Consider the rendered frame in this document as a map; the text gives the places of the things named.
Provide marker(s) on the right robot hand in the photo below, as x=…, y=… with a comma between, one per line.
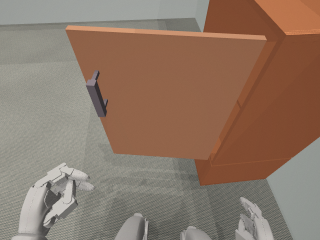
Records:
x=258, y=229

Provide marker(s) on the cupboard door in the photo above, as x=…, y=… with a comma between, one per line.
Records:
x=170, y=93

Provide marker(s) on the handle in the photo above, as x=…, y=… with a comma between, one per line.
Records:
x=95, y=95

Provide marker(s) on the robot left shin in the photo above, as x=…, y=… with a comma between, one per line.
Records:
x=138, y=215

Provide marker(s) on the left robot hand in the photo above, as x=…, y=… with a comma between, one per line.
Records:
x=35, y=216

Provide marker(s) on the left robot thigh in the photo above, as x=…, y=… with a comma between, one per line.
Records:
x=134, y=228

